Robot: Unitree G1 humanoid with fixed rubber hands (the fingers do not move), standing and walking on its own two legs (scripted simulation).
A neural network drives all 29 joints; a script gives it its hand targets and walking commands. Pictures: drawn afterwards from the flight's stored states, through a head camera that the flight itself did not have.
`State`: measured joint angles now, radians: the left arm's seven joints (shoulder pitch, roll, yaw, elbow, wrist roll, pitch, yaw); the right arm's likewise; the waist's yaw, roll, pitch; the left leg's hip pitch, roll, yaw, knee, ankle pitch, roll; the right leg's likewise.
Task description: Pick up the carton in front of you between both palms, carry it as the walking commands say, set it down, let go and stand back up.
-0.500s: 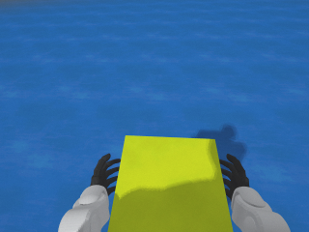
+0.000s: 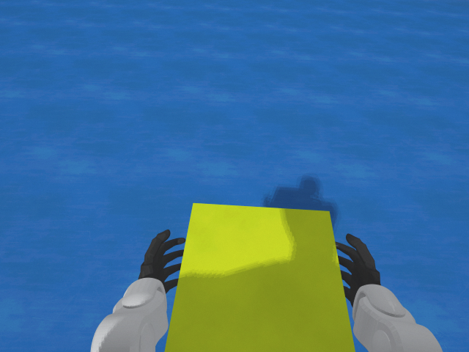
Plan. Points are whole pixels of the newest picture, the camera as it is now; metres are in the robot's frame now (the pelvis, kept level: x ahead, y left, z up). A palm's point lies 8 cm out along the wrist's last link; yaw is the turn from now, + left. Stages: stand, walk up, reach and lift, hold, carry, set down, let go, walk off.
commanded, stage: carry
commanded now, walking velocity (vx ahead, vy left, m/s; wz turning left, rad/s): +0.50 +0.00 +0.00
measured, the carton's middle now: (254, 300) +0.24 -0.01 +0.00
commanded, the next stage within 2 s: none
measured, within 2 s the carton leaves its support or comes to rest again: neither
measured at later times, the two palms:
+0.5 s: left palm (200, 143) +0.55 +0.11 +0.07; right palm (327, 141) +0.59 -0.19 +0.06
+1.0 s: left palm (199, 88) +0.81 +0.14 +0.07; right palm (302, 88) +0.81 -0.16 +0.08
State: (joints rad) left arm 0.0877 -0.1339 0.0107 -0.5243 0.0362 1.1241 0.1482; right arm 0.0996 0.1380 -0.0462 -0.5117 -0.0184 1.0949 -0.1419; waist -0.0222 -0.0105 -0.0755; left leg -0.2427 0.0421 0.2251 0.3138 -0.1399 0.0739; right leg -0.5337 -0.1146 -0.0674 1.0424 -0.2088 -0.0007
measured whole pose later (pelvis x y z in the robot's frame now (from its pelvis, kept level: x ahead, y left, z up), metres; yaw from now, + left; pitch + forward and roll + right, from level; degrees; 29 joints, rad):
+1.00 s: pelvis +0.58 -0.01 -0.01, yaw +0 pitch +3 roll +0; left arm 0.06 -0.13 0.02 -0.58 0.03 1.16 0.16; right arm 0.06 0.13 -0.04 -0.55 -0.01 1.13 -0.15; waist -0.01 -0.04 -0.04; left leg -0.33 0.03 0.22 0.39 -0.11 0.07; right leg -0.22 -0.06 -0.09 0.50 -0.40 0.01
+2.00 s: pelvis +0.60 -0.05 -0.01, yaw +1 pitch +2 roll +0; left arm -0.09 -0.13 0.08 -0.13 0.16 0.96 0.07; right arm -0.11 0.13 -0.09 -0.11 -0.16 0.95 -0.07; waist 0.00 0.00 -0.09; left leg -0.32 0.08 0.19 0.49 -0.19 0.01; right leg -0.17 -0.02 -0.12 0.48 -0.34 -0.02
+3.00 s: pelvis +0.58 -0.05 +0.00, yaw -4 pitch -6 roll +0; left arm -0.24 -0.15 0.18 0.19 0.28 0.72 0.01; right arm -0.26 0.15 -0.22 0.24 -0.26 0.68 -0.01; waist -0.01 -0.03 0.06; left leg -0.10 0.02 0.01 0.32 -0.11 -0.02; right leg 0.00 0.02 0.01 0.35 -0.24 -0.02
